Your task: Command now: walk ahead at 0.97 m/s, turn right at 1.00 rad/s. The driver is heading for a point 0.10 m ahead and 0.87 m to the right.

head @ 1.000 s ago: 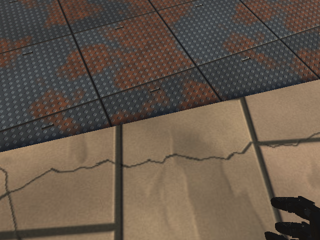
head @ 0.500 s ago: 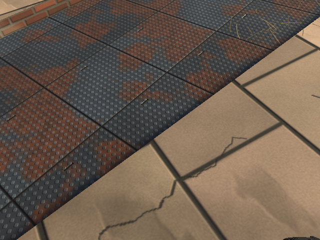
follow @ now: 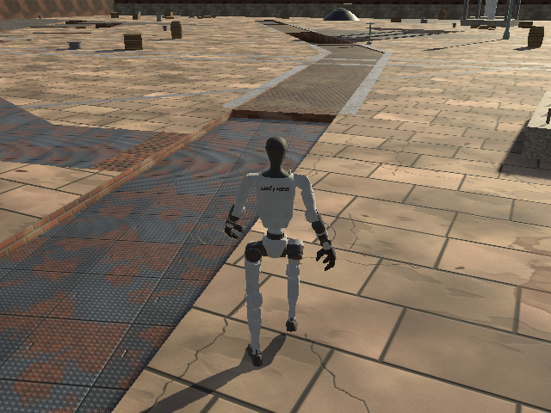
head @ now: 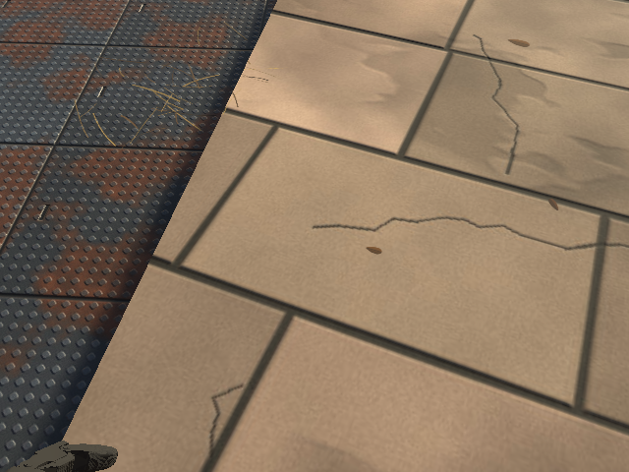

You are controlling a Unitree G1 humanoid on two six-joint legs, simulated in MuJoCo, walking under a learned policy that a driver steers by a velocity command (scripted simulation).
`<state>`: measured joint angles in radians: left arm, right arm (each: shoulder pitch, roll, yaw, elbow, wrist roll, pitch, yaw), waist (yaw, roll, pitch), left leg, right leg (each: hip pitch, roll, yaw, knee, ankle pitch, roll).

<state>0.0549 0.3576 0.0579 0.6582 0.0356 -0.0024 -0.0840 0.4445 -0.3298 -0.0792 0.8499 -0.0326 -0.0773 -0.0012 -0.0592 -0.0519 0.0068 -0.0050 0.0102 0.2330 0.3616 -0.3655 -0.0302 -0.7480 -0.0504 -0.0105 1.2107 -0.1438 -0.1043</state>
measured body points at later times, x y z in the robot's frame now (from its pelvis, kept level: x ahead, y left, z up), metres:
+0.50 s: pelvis +0.46 -0.08 +0.00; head +0.50 -0.09 +0.45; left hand +0.56 +0.20 -0.12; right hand +0.60 -0.39 -0.05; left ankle +0.73 +0.01 -0.67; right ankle +0.33 -0.06 -0.73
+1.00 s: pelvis +0.86 -0.30 -0.02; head +0.88 -0.34 +0.42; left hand +1.20 -0.44 -0.05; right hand +0.59 -0.37 -0.15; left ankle +0.80 -0.05 -0.72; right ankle +0.94 -0.49 -0.70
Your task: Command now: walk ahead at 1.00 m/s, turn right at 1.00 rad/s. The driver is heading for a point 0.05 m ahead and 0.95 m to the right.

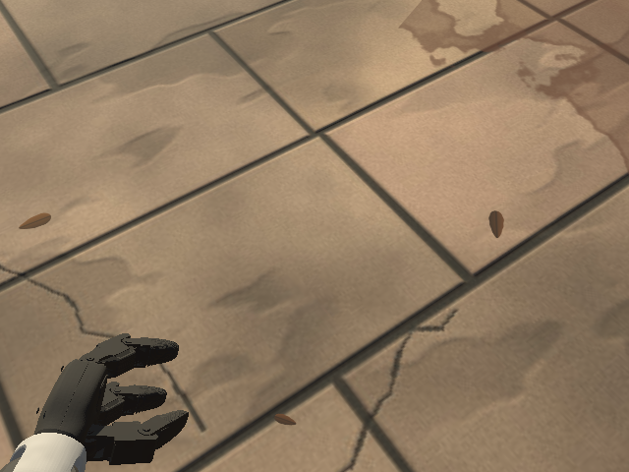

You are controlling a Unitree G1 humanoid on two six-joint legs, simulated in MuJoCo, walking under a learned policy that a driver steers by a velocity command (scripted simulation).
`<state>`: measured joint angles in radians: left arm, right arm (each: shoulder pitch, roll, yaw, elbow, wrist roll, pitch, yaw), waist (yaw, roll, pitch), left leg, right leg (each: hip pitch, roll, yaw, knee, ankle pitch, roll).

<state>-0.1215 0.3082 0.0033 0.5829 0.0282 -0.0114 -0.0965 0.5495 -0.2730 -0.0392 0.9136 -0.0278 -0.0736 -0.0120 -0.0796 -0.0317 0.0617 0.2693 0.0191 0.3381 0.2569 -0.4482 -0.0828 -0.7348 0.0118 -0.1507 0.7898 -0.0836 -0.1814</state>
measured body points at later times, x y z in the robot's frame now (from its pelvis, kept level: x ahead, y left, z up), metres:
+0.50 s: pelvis +0.49 -0.02 +0.00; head +0.52 -0.04 +0.45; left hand +0.64 +0.25 -0.11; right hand +0.58 -0.34 -0.06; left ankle +0.64 +0.07 -0.71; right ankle +0.24 -0.01 -0.63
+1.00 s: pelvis +0.84 -0.28 +0.02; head +0.87 -0.32 +0.47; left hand +1.12 -0.18 -0.09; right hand +0.71 -0.52 -0.11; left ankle +0.83 -0.07 -0.59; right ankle +0.85 -0.35 -0.71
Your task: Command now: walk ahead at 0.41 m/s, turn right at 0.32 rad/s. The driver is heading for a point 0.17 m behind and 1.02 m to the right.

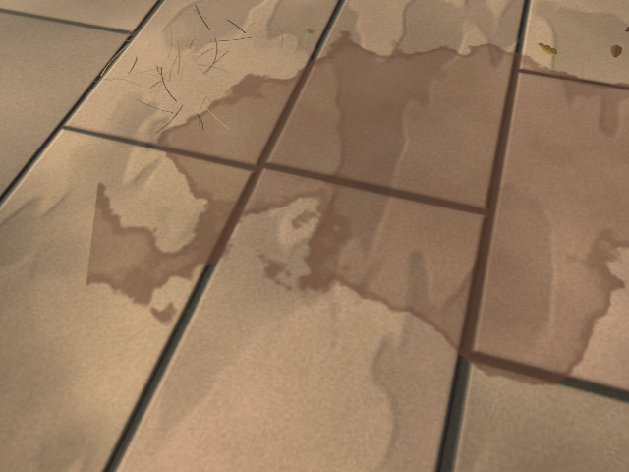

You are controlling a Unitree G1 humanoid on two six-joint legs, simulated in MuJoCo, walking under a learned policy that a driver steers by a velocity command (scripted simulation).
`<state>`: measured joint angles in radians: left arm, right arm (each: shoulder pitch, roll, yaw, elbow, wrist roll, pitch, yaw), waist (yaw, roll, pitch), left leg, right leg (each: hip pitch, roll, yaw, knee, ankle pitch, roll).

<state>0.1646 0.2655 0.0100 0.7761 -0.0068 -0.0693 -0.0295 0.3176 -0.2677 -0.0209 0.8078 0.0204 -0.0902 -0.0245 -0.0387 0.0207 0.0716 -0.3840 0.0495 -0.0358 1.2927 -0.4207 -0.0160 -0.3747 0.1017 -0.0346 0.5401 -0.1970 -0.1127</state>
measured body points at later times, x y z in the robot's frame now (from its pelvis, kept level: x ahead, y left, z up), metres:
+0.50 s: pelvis +0.23 +0.02 +0.00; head +0.27 -0.01 +0.45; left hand +0.46 +0.26 -0.09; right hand +0.32 -0.28 -0.09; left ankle +0.35 +0.09 -0.73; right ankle +0.16 -0.10 -0.64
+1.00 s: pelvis +0.23 -0.03 +0.01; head +0.23 -0.10 +0.46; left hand +0.56 +0.04 -0.05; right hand +0.15 -0.37 -0.09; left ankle +0.39 +0.04 -0.66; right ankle +0.18 -0.11 -0.73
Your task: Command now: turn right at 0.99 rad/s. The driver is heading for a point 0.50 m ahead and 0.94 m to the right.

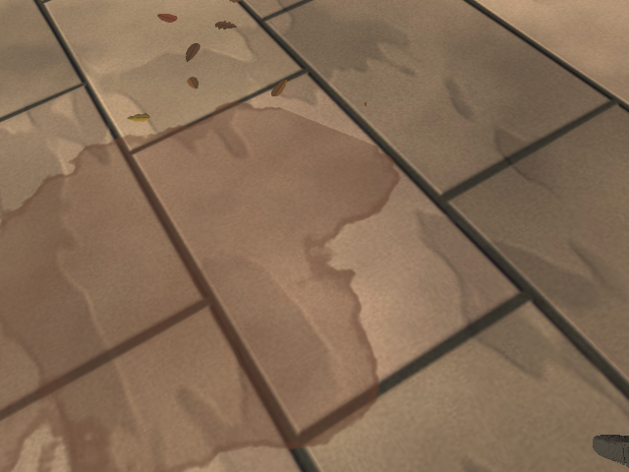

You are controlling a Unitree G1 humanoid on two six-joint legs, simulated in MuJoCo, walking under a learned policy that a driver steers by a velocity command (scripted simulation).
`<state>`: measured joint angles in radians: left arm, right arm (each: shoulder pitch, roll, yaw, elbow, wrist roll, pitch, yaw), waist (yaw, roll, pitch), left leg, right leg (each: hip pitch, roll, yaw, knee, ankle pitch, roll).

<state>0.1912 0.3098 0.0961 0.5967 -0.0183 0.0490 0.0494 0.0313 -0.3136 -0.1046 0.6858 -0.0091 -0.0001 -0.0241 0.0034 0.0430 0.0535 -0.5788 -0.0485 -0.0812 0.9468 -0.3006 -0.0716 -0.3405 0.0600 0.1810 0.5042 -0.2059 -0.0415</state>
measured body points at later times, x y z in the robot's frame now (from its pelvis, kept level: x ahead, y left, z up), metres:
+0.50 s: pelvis +0.10 -0.02 +0.00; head +0.11 -0.02 +0.45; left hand +0.39 +0.13 -0.08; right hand -0.01 -0.31 -0.11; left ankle +0.07 +0.14 -0.74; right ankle +0.09 -0.19 -0.64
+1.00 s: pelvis +0.35 -0.36 -0.01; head +0.37 -0.39 +0.44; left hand +0.59 -0.19 -0.13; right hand +0.28 -0.68 -0.08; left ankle +0.60 -0.41 -0.69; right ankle +0.21 -0.27 -0.74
